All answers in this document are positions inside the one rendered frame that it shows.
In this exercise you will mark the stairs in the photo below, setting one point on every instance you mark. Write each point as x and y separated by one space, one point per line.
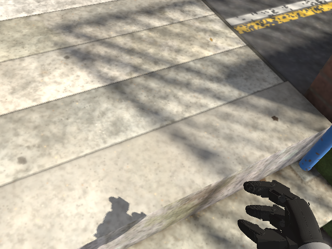
208 218

